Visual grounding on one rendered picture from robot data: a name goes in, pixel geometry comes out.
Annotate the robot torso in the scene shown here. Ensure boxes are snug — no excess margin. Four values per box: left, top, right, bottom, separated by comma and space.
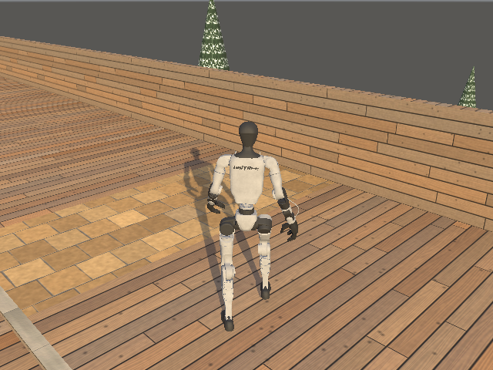
230, 151, 265, 231

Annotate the robot right forearm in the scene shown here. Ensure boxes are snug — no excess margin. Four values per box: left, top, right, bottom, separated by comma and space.
277, 187, 296, 224

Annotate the robot right upper arm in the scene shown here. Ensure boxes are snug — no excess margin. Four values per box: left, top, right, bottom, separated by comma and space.
263, 156, 284, 200

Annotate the robot head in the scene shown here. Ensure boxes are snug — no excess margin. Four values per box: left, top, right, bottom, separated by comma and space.
234, 121, 260, 159

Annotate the left robot hand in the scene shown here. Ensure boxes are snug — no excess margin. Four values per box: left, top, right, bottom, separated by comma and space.
207, 201, 225, 214

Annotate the right robot hand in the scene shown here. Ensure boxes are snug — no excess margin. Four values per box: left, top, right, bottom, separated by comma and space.
280, 220, 298, 242

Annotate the robot left forearm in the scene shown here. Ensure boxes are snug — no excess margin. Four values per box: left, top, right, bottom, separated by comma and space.
207, 183, 218, 205

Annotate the robot left upper arm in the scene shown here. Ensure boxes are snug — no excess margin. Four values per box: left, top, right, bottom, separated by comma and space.
210, 154, 232, 195

